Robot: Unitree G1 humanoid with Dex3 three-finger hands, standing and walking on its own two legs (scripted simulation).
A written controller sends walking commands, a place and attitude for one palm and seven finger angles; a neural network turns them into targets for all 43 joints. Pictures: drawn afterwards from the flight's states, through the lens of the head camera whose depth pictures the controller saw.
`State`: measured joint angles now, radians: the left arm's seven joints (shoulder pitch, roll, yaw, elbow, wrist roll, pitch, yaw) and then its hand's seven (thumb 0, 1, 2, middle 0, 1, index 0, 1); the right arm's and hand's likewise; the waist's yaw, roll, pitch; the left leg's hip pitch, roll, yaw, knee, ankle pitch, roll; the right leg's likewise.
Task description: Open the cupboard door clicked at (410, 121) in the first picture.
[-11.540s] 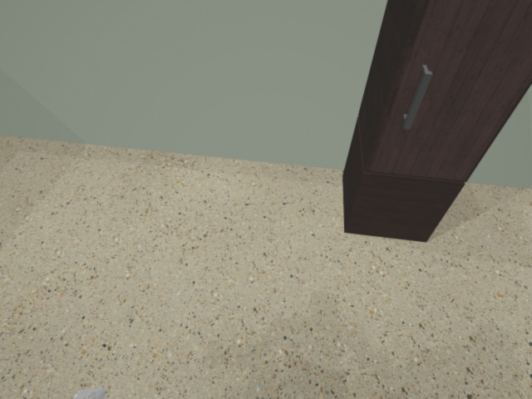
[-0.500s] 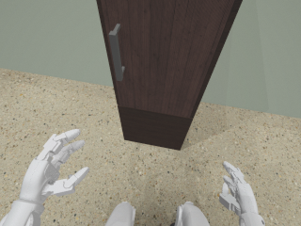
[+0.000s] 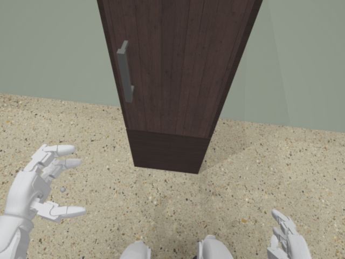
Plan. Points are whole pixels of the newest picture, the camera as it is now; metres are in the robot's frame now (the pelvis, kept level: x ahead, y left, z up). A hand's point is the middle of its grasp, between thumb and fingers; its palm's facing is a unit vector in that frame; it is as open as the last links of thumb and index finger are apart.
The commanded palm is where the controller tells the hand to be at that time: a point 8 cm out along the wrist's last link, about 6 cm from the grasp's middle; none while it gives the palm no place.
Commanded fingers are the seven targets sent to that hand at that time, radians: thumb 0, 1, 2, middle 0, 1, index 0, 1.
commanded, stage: raise the hand with hooked fingers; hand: left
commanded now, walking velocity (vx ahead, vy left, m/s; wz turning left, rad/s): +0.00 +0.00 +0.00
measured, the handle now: (127, 73) +0.59 +0.16 +0.06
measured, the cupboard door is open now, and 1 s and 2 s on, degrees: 0 0 0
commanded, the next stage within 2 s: move the hooked fingers beside the handle in 1.00 s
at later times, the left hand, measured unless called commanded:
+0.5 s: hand (46, 158) +0.30 +0.28 +0.07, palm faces -0.04 -1.00 -0.05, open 14.0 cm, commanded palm +0.28 +0.32 +0.08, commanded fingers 0.00 -0.50 0.30 -0.30 -1.20 -0.30 -1.20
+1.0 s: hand (53, 156) +0.30 +0.26 +0.07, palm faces -0.04 -1.00 -0.04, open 14.0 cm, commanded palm +0.28 +0.31 +0.08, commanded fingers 0.00 -0.50 0.30 -0.30 -1.20 -0.30 -1.20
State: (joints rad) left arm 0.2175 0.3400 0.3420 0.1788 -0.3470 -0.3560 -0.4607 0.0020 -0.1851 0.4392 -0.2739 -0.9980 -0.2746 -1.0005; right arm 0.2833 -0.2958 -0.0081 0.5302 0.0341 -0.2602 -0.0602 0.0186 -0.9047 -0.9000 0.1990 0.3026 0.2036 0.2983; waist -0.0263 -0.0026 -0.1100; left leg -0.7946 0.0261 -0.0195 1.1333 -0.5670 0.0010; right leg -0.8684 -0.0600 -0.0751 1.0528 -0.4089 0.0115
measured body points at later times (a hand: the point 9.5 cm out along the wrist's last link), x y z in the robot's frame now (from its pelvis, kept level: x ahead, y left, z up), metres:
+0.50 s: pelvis +0.01 +0.01 +0.01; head +0.08 +0.02 +0.46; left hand +0.30 +0.33 +0.08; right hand +0.17 -0.24 -0.06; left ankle +0.00 +0.12 -0.66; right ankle +0.06 -0.14 -0.66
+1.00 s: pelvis +0.01 +0.00 +0.02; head +0.08 +0.01 +0.46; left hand +0.30 +0.32 +0.08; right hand +0.16 -0.26 -0.06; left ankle +0.00 +0.12 -0.66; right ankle +0.06 -0.14 -0.66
